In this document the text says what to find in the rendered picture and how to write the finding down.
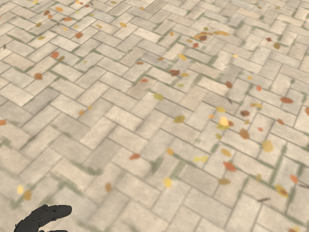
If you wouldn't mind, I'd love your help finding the left robot hand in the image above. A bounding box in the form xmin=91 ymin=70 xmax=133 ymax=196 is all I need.
xmin=14 ymin=204 xmax=72 ymax=232

